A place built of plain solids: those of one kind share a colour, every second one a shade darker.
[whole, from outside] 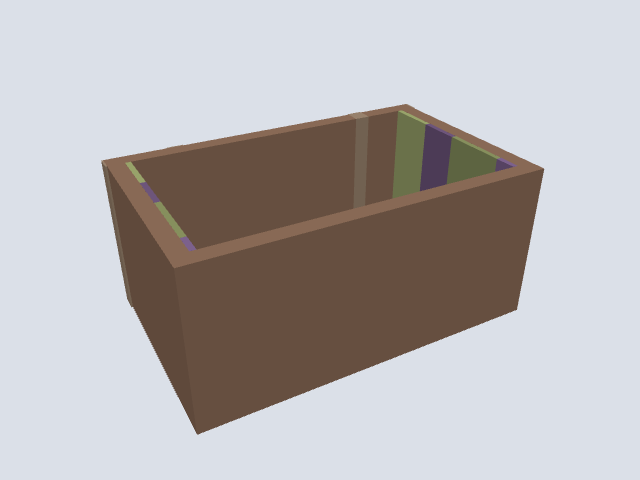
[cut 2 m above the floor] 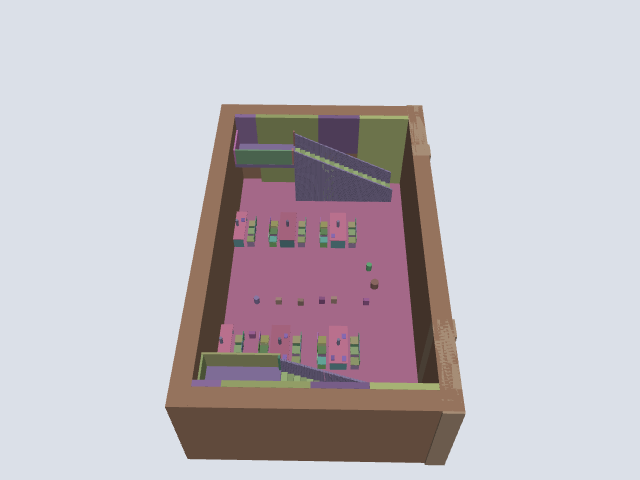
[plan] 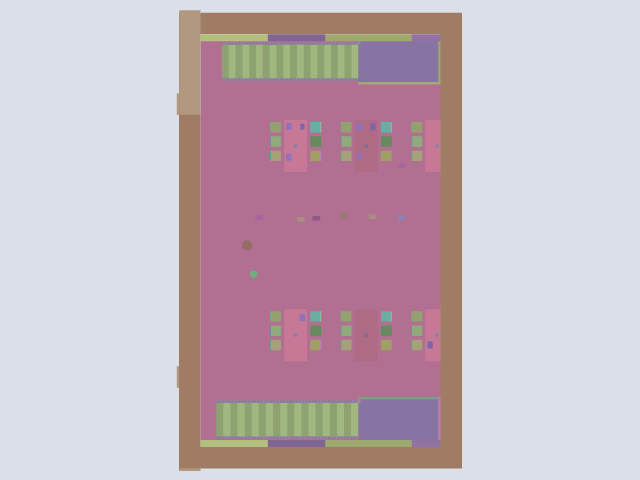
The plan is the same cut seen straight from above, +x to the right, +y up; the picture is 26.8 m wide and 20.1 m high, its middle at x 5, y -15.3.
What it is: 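A reading hall with a gallery and stack wings, one wing of it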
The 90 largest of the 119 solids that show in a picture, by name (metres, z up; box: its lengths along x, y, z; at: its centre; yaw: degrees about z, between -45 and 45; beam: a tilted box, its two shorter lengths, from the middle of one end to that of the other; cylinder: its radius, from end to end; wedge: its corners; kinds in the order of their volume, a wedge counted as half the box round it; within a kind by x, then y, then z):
{
 "wall_wing_1": {"box": [0.9, 19.1, 8.74], "at": [-0.45, -15.32, 4.07]},
 "wall_wing_2": {"box": [11.85, 0.9, 8.74], "at": [5.02, -24.42, 4.07]},
 "wall_wing_3": {"box": [11.85, 0.9, 8.74], "at": [5.02, -6.23, 4.07]},
 "wall_wing_4": {"box": [0.9, 19.1, 8.74], "at": [10.49, -15.32, 4.07]},
 "wall_1": {"box": [1.0, 0.9, 8.74], "at": [-0.5, -21.04, 4.07]},
 "wall_2": {"box": [1.0, 0.9, 8.74], "at": [-0.5, -9.61, 4.07]},
 "wall_3": {"box": [0.9, 4.38, 8.74], "at": [-0.45, -22.78, 4.07]},
 "wall_4": {"box": [0.9, 4.38, 8.74], "at": [-0.45, -7.87, 4.07]},
 "floor_main_1": {"box": [10.04, 17.3, 0.3], "at": [5.02, -15.33, -0.15]},
 "arc_1": {"box": [2.82, 0.3, 8.74], "at": [1.41, -23.82, 4.07]},
 "arc_2": {"box": [2.82, 0.3, 8.74], "at": [1.41, -6.83, 4.07]},
 "arc_3": {"box": [3.63, 0.3, 8.74], "at": [7.03, -23.82, 4.07]},
 "arc_4": {"box": [3.63, 0.3, 8.74], "at": [7.03, -6.83, 4.07]},
 "step_gal_1": {"box": [0.3, 1.4, 0.45], "at": [0.81, -22.82, -0.07]},
 "step_gal_2": {"box": [0.29, 1.4, 0.45], "at": [1.04, -7.83, -0.07]},
 "step_gal_3": {"box": [0.3, 1.4, 0.61], "at": [1.1, -22.82, 0.0]},
 "step_gal_4": {"box": [0.29, 1.4, 0.61], "at": [1.32, -7.83, 0.0]},
 "step_gal_5": {"box": [0.3, 1.4, 0.76], "at": [1.4, -22.82, 0.08]},
 "step_gal_6": {"box": [0.29, 1.4, 0.76], "at": [1.61, -7.83, 0.08]},
 "step_gal_7": {"box": [0.3, 1.4, 0.91], "at": [1.7, -22.82, 0.16]},
 "step_gal_8": {"box": [0.29, 1.4, 0.91], "at": [1.9, -7.83, 0.16]},
 "step_gal_9": {"box": [0.3, 1.4, 1.06], "at": [1.99, -22.82, 0.23]},
 "step_gal_10": {"box": [0.29, 1.4, 1.06], "at": [2.18, -7.83, 0.23]},
 "step_gal_11": {"box": [0.3, 1.4, 1.22], "at": [2.29, -22.82, 0.31]},
 "step_gal_12": {"box": [0.29, 1.4, 1.22], "at": [2.46, -7.83, 0.31]},
 "step_gal_13": {"box": [0.3, 1.4, 1.37], "at": [2.59, -22.82, 0.39]},
 "step_gal_14": {"box": [0.29, 1.4, 1.37], "at": [2.75, -7.83, 0.39]},
 "step_gal_15": {"box": [0.3, 1.4, 1.52], "at": [2.88, -22.82, 0.46]},
 "step_gal_16": {"box": [0.29, 1.4, 1.52], "at": [3.04, -7.83, 0.46]},
 "step_gal_17": {"box": [0.3, 1.4, 1.67], "at": [3.18, -22.82, 0.54]},
 "step_gal_18": {"box": [0.29, 1.4, 1.67], "at": [3.32, -7.83, 0.54]},
 "step_gal_19": {"box": [0.3, 1.4, 1.83], "at": [3.48, -22.82, 0.61]},
 "step_gal_20": {"box": [0.29, 1.4, 1.83], "at": [3.61, -7.83, 0.61]},
 "step_gal_21": {"box": [0.3, 1.4, 1.98], "at": [3.78, -22.82, 0.69]},
 "step_gal_22": {"box": [0.29, 1.4, 1.98], "at": [3.89, -7.83, 0.69]},
 "step_gal_23": {"box": [0.3, 1.4, 2.13], "at": [4.07, -22.82, 0.77]},
 "step_gal_24": {"box": [0.29, 1.4, 2.13], "at": [4.18, -7.83, 0.77]},
 "step_gal_25": {"box": [0.3, 1.4, 2.29], "at": [4.37, -22.82, 0.84]},
 "step_gal_26": {"box": [0.29, 1.4, 2.29], "at": [4.46, -7.83, 0.84]},
 "step_gal_27": {"box": [0.3, 1.4, 2.44], "at": [4.67, -22.82, 0.92]},
 "step_gal_28": {"box": [0.29, 1.4, 2.44], "at": [4.75, -7.83, 0.92]},
 "step_gal_29": {"box": [0.3, 1.4, 2.59], "at": [4.96, -22.82, 1.0]},
 "step_gal_30": {"box": [0.29, 1.4, 2.59], "at": [5.03, -7.83, 1.0]},
 "step_gal_31": {"box": [0.3, 1.4, 2.74], "at": [5.26, -22.82, 1.07]},
 "step_gal_32": {"box": [0.29, 1.4, 2.74], "at": [5.32, -7.83, 1.07]},
 "step_gal_33": {"box": [0.3, 1.4, 2.9], "at": [5.56, -22.82, 1.15]},
 "step_gal_34": {"box": [0.29, 1.4, 2.9], "at": [5.6, -7.83, 1.15]},
 "step_gal_35": {"box": [0.3, 1.4, 3.05], "at": [5.86, -22.82, 1.23]},
 "step_gal_36": {"box": [0.29, 1.4, 3.05], "at": [5.89, -7.83, 1.23]},
 "step_gal_37": {"box": [0.3, 1.4, 3.2], "at": [6.15, -22.82, 1.3]},
 "step_gal_38": {"box": [0.29, 1.4, 3.2], "at": [6.17, -7.83, 1.3]},
 "step_gal_39": {"box": [0.3, 1.4, 3.36], "at": [6.45, -22.82, 1.38]},
 "step_gal_40": {"box": [0.29, 1.4, 3.36], "at": [6.46, -7.83, 1.38]},
 "arc_head_1": {"box": [2.4, 0.3, 5.94], "at": [4.02, -23.82, 5.47]},
 "arc_head_2": {"box": [2.4, 0.3, 5.94], "at": [4.02, -6.83, 5.47]},
 "arc_head_3": {"box": [1.2, 0.3, 5.94], "at": [9.44, -23.82, 5.47]},
 "arc_head_4": {"box": [1.2, 0.3, 5.94], "at": [9.44, -6.83, 5.47]},
 "floor_1": {"box": [3.45, 1.81, 0.25], "at": [8.32, -22.77, 3.08]},
 "floor_2": {"box": [3.45, 1.81, 0.25], "at": [8.32, -7.88, 3.08]},
 "table_top_1": {"box": [0.96, 2.18, 0.04], "at": [3.98, -19.29, 0.73]},
 "table_top_2": {"box": [0.96, 2.18, 0.04], "at": [3.98, -11.37, 0.73]},
 "table_top_3": {"box": [0.96, 2.18, 0.04], "at": [6.93, -19.29, 0.73]},
 "table_top_4": {"box": [0.96, 2.18, 0.04], "at": [6.93, -11.37, 0.73]},
 "table_top_5": {"box": [0.64, 2.18, 0.04], "at": [9.73, -19.29, 0.73]},
 "table_top_6": {"box": [0.64, 2.18, 0.04], "at": [9.73, -11.37, 0.73]},
 "rail_guard_1": {"box": [3.44, 0.1, 1.07], "at": [8.32, -8.73, 3.74]},
 "zge_rail_guard_1": {"box": [3.44, 0.1, 1.07], "at": [8.32, -21.92, 3.74]},
 "rail_cut_1": {"box": [0.1, 1.81, 1.07], "at": [9.99, -7.88, 3.74]},
 "zge_rail_cut_1": {"box": [0.1, 1.81, 1.07], "at": [9.99, -22.77, 3.74]},
 "table_end_1": {"box": [0.84, 0.04, 0.76], "at": [3.98, -18.27, 0.33]},
 "table_end_2": {"box": [0.84, 0.04, 0.76], "at": [3.98, -10.35, 0.33]},
 "table_end_3": {"box": [0.84, 0.04, 0.76], "at": [6.93, -18.27, 0.33]},
 "table_end_4": {"box": [0.57, 0.04, 0.76], "at": [9.76, -18.27, 0.33]},
 "zclut_bag_1": {"box": [0.32, 0.2, 0.47], "at": [4.2, -14.44, 0.18]},
 "zclut_bag_2": {"box": [0.32, 0.2, 0.47], "at": [6.0, -14.27, 0.18]},
 "zclut_bag_3": {"box": [0.32, 0.2, 0.47], "at": [7.2, -14.32, 0.18]},
 "zclutw_bag_1": {"box": [0.32, 0.2, 0.47], "at": [2.45, -14.36, 0.18]},
 "zclutw_bag_2": {"box": [0.32, 0.2, 0.47], "at": [4.85, -14.4, 0.18]},
 "zclutw_bag_3": {"box": [0.32, 0.2, 0.47], "at": [8.45, -12.17, 0.18]},
 "zgal_cheek_1": {"box": [0.038, 0.1, 3.59], "at": [4.98, -22.07, 1.49]},
 "zgal_cheek_2": {"box": [0.038, 0.1, 3.63], "at": [5.06, -22.07, 1.51]},
 "zgal_cheek_3": {"box": [0.038, 0.1, 3.68], "at": [5.17, -22.07, 1.54]},
 "zgal_cheek_4": {"box": [0.038, 0.1, 3.72], "at": [5.24, -22.07, 1.56]},
 "zgal_cheek_5": {"box": [0.038, 0.1, 3.78], "at": [5.36, -22.07, 1.59]},
 "zclutw_stool_1": {"cylinder": 0.22, "from": [1.95, -15.53, -0.05], "to": [1.95, -15.53, 0.43]},
 "zclutw_bin_1": {"cylinder": 0.15, "from": [2.22, -16.73, -0.05], "to": [2.22, -16.73, 0.45]},
 "zclut_bin_1": {"cylinder": 0.15, "from": [8.4, -14.37, -0.05], "to": [8.4, -14.37, 0.41]},
 "table_chair0n_seat_1": {"box": [0.44, 0.44, 0.05], "at": [4.81, -10.58, 0.45]},
 "table_chair0s_seat_1": {"box": [0.44, 0.44, 0.05], "at": [3.15, -10.58, 0.45]},
 "table_chair1s_seat_1": {"box": [0.44, 0.44, 0.05], "at": [3.15, -11.18, 0.45]}
}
